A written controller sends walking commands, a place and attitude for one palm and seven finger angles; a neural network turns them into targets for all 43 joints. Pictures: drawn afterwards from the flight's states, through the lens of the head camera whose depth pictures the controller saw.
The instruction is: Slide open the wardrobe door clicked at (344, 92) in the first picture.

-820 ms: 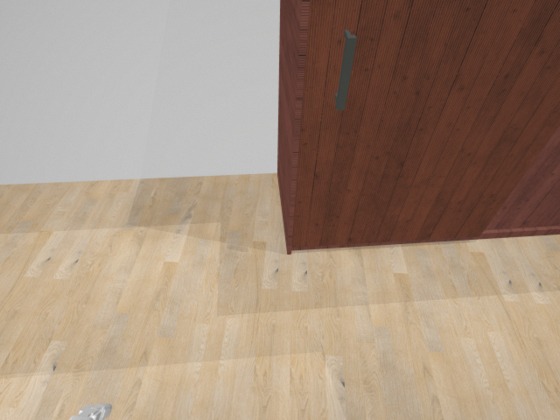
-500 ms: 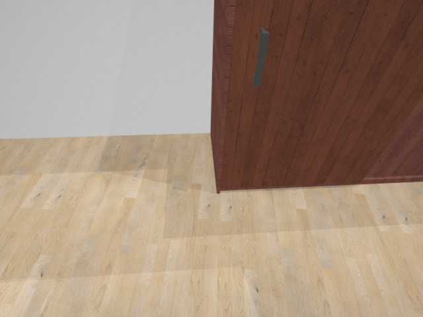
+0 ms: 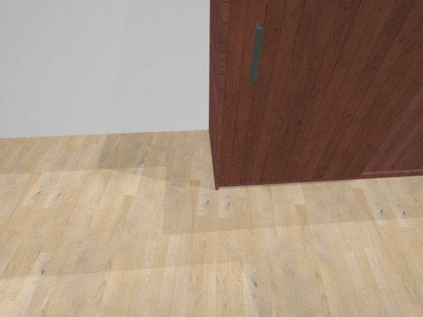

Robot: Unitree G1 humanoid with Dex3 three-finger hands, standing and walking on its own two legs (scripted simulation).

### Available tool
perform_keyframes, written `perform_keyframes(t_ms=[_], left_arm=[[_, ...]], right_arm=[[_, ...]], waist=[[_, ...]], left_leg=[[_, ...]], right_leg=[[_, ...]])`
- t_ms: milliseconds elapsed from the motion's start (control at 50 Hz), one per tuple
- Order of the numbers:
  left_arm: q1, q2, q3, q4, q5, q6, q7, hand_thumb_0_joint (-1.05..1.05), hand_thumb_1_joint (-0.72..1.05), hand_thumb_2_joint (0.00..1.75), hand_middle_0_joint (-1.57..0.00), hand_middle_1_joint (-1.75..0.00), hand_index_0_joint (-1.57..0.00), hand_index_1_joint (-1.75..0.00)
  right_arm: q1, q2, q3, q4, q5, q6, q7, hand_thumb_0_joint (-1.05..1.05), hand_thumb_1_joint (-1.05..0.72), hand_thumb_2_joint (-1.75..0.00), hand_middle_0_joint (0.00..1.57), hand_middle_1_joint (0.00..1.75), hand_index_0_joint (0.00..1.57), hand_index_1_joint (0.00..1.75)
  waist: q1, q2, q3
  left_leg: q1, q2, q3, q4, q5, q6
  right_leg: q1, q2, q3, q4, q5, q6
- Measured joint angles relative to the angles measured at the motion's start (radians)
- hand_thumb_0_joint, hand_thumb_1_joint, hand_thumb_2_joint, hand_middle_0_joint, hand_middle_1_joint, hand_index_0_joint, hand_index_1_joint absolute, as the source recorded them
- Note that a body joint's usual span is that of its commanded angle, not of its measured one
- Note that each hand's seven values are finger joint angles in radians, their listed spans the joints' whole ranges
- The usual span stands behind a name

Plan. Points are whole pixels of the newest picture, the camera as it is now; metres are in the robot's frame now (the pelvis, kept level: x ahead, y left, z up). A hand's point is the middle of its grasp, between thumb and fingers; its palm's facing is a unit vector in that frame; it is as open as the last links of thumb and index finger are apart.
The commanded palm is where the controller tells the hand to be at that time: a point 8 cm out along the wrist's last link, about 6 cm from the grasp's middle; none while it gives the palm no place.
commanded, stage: look at it before walking up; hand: left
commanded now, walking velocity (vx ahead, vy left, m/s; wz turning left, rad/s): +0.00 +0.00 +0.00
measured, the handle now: (254, 53) +0.94 -0.10 +0.07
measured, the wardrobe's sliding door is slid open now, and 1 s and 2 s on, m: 0.00 0.00 0.00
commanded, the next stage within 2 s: walk to a spot facing it in 0.62 s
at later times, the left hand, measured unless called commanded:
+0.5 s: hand out of the picture +0.08 +0.24 -0.15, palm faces -0.02 -0.94 -0.34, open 7.4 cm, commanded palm none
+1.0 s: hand out of the picture +0.06 +0.22 -0.17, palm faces -0.10 -0.95 -0.30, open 7.4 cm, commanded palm none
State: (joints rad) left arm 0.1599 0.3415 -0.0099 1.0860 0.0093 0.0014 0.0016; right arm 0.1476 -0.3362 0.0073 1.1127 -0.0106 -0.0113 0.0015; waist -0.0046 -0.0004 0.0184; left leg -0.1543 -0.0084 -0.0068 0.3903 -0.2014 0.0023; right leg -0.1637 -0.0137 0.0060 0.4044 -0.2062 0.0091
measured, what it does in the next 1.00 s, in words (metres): stands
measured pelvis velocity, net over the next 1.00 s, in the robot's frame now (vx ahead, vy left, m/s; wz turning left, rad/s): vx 0.00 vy -0.01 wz -0.11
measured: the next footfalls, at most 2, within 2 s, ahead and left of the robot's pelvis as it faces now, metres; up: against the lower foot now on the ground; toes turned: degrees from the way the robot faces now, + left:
left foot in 1.66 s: +0.04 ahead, +0.11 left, +0.00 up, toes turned -29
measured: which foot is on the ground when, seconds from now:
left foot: down 0.00-1.00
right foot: down 0.00-1.00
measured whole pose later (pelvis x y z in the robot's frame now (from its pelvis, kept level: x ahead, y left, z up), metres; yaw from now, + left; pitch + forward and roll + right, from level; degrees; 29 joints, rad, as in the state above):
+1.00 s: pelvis +0.00 -0.01 -0.01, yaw -6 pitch -2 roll +1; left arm 0.21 0.29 0.02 1.02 0.02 0.06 0.00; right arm 0.14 -0.26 -0.01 1.02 -0.01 0.01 -0.02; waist 0.01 -0.02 0.05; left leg -0.20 0.03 0.09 0.49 -0.26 -0.01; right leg -0.27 0.03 0.10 0.55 -0.25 0.00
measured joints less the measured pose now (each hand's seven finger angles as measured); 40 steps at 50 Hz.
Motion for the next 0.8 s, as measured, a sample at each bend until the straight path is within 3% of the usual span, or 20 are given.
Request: perform_keyframes(t_ms=[800], left_arm=[[-0.007, -0.001, 0.004, 0.002, 0.001, -0.001, -0.001, 0.01, 0.90, 0.90, -0.21, -0.30, -0.20, -0.30]], right_arm=[[-0.030, -0.001, 0.003, -0.003, 0.001, -0.005, -0.006, 0.01, -0.90, -0.90, 0.20, 0.30, 0.20, 0.30]], waist=[[0.012, 0.000, 0.002]], left_leg=[[0.032, 0.012, 0.006, -0.038, 0.007, -0.009]], right_leg=[[0.028, 0.012, 0.006, -0.038, 0.011, -0.007]])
